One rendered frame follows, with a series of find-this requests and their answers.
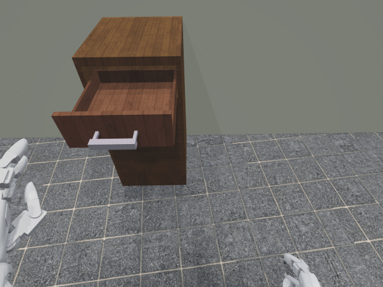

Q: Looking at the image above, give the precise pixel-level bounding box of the left robot forearm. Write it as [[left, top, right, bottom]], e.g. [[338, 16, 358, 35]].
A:
[[0, 262, 13, 287]]

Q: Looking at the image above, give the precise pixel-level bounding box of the right robot hand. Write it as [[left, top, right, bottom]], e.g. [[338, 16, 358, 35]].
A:
[[282, 253, 321, 287]]

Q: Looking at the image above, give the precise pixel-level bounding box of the cabinet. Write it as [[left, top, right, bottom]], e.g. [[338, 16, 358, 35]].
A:
[[72, 16, 187, 186]]

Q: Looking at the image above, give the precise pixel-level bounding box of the handle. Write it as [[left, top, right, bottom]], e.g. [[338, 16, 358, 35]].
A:
[[88, 131, 138, 150]]

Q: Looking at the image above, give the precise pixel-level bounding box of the drawer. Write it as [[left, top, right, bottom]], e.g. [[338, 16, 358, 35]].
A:
[[51, 69, 177, 148]]

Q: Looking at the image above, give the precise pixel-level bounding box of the left robot hand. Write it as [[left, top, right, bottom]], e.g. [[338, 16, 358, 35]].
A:
[[0, 138, 47, 263]]

